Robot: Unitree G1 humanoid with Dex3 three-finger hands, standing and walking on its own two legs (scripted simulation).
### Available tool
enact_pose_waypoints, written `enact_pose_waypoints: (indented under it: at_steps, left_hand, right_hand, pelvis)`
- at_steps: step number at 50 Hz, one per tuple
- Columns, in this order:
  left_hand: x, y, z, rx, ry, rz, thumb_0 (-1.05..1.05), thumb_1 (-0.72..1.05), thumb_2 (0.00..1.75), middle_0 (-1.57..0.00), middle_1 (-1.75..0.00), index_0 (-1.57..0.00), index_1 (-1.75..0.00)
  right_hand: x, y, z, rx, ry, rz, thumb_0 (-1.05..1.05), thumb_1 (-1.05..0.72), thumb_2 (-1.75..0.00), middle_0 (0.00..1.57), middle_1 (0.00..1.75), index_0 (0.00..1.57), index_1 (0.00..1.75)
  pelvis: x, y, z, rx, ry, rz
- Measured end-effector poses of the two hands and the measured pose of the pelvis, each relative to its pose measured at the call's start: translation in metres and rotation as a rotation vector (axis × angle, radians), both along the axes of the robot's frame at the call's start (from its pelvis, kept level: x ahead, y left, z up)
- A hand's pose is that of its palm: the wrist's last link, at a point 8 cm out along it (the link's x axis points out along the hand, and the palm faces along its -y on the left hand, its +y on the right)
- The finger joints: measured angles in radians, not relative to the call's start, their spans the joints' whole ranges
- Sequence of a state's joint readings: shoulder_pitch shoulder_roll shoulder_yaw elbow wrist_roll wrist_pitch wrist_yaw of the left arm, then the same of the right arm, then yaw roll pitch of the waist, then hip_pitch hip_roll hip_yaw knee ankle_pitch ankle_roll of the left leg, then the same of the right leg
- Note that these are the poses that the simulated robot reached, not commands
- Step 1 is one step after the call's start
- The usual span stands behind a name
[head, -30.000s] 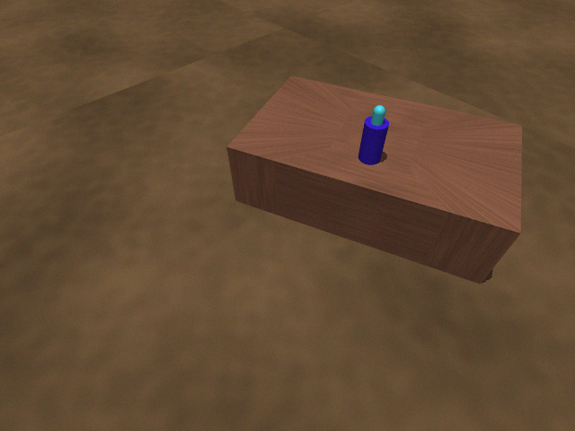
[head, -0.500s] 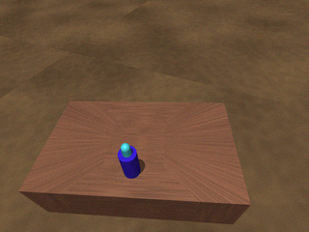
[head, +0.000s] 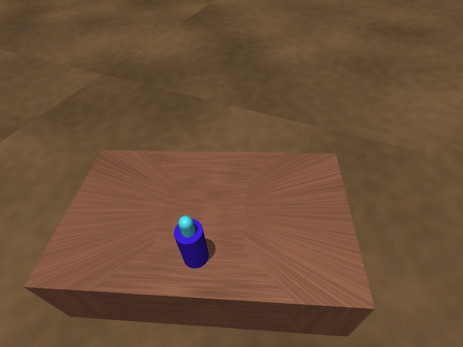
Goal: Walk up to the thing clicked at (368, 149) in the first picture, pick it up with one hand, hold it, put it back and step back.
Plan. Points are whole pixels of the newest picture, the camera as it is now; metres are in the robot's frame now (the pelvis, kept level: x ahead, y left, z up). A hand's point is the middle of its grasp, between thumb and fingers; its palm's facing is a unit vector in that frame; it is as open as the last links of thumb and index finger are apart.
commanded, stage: stand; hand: left
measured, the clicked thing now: (190, 239) +0.50 +0.18 -0.33
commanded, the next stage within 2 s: none
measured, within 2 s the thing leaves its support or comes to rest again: neither
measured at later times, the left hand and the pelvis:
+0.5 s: hand out of the picture +0.08 +0.25 -0.15, palm faces +0.00 -0.93 -0.36, open 7.4 cm; pelvis +0.00 +0.00 +0.00, yaw +0 degrees
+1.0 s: hand out of the picture +0.09 +0.25 -0.15, palm faces -0.01 -0.94 -0.35, open 7.4 cm; pelvis +0.01 +0.00 +0.00, yaw -1 degrees
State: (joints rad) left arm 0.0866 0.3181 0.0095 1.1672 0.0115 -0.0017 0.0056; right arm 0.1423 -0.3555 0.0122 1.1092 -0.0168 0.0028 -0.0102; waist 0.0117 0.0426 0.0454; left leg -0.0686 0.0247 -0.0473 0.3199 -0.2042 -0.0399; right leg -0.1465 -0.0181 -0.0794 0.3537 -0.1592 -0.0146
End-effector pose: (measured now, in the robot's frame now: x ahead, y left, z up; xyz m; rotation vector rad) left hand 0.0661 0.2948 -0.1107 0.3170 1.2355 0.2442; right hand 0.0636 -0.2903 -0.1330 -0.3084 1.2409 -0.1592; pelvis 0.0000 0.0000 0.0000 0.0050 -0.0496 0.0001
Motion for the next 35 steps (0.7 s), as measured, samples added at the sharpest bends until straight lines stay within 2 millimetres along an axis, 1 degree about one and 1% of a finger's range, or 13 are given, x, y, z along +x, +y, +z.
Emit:
enact_pose_waypoints:
  at_steps: [3,5,8,11,19,35]
  left_hand:
    - [0.0011,-0.0005,-0.0001,-0.001,0.0,-0.001,0.0,0.61,0.84,-0.2,-0.29,-0.2,-0.29]
    - [0.0017,-0.0008,-0.0002,-0.001,0.001,-0.002,0.0,0.7,0.86,-0.21,-0.29,-0.2,-0.29]
    - [0.003,-0.001,-0.0004,-0.002,0.001,-0.001,0.0,0.79,0.88,-0.21,-0.3,-0.2,-0.29]
    - [0.0041,-0.0014,-0.0004,-0.003,-0.001,-0.002,0.01,0.84,0.89,-0.21,-0.3,-0.2,-0.3]
    - [0.0069,-0.002,-0.0007,-0.005,-0.004,-0.008,0.01,0.89,0.9,-0.21,-0.3,-0.2,-0.3]
    - [0.0102,-0.0007,-0.0034,-0.015,-0.004,-0.014,0.01,0.9,0.9,-0.21,-0.3,-0.2,-0.3]
  right_hand:
    - [0.0004,-0.0009,0.0002,-0.001,0.004,-0.001,0.0,-0.91,-0.9,0.2,0.3,0.2,0.3]
    - [0.0007,-0.0015,0.0004,-0.002,0.004,-0.003,0.0,-0.91,-0.9,0.2,0.3,0.2,0.3]
    - [0.0008,-0.002,0.0007,-0.003,0.005,-0.004,0.0,-0.91,-0.9,0.2,0.3,0.2,0.3]
    - [0.0008,-0.0025,0.0009,-0.003,0.005,-0.006,0.0,-0.91,-0.9,0.2,0.3,0.2,0.3]
    - [-0.0004,-0.0027,0.001,-0.001,0.01,-0.011,0.0,-0.91,-0.9,0.2,0.3,0.2,0.3]
    - [-0.0035,-0.0018,0.0036,-0.006,0.016,-0.019,0.0,-0.91,-0.9,0.2,0.3,0.2,0.3]
  pelvis:
    - [0.001,-0.0005,0.0001,0.0,0.001,-0.001]
    - [0.0015,-0.0007,0.0002,-0.001,0.002,-0.001]
    - [0.0022,-0.0011,0.0002,0.0,0.003,-0.001]
    - [0.0026,-0.0013,0.0003,0.0,0.003,-0.002]
    - [0.0038,-0.0021,0.0002,-0.001,0.004,-0.003]
    - [0.0055,-0.0002,0.0003,-0.002,0.008,-0.009]
